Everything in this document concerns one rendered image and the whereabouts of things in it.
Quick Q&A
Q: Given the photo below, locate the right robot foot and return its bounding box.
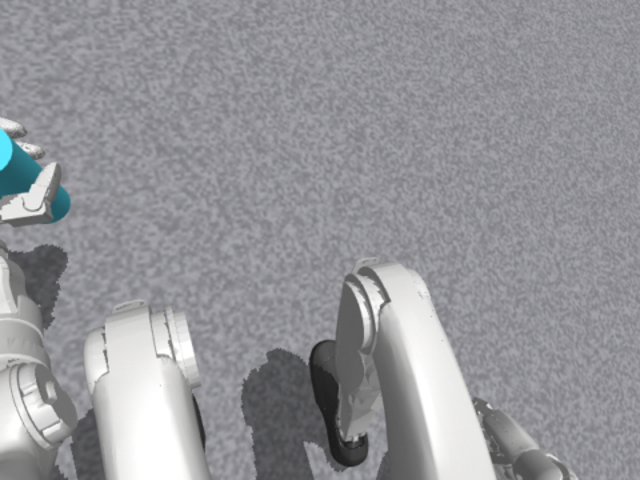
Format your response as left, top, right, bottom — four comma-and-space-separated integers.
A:
310, 340, 368, 467

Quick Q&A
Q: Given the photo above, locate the right robot hand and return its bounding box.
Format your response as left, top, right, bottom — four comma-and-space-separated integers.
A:
472, 397, 540, 480

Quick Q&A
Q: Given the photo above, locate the right robot arm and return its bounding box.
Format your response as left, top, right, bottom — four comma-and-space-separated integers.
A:
512, 449, 579, 480

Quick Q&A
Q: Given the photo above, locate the left robot hand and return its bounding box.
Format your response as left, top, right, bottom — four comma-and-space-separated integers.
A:
0, 117, 61, 227

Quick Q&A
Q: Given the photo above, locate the left robot arm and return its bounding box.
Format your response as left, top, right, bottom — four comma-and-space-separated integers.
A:
0, 239, 78, 480

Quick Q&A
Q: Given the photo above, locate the can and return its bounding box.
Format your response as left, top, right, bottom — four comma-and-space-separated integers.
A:
0, 128, 71, 224

